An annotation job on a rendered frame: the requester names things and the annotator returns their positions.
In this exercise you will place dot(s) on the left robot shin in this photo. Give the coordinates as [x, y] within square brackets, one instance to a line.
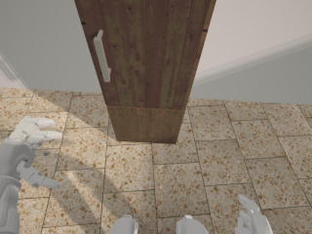
[127, 215]

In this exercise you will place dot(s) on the robot left hand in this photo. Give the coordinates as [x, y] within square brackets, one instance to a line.
[13, 150]

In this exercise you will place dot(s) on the cupboard door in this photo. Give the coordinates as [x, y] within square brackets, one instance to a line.
[150, 47]

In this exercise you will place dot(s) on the handle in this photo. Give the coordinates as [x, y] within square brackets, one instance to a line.
[101, 57]

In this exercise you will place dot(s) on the right robot shin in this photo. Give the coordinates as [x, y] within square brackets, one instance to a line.
[187, 216]

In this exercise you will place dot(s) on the robot right hand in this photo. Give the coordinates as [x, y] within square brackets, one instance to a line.
[256, 222]

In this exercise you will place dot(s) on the robot left forearm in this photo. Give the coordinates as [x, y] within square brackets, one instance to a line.
[9, 197]

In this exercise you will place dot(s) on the robot shin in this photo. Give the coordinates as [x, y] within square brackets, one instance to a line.
[127, 215]
[187, 216]

